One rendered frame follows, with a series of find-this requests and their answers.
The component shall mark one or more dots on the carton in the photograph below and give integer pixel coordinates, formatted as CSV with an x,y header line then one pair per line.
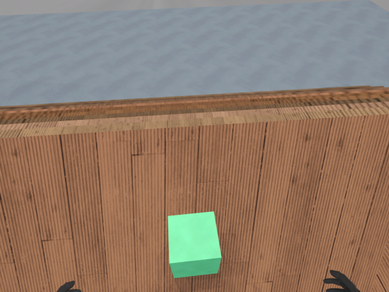
x,y
193,244

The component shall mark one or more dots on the right robot hand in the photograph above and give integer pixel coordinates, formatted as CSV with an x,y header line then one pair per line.
x,y
342,281

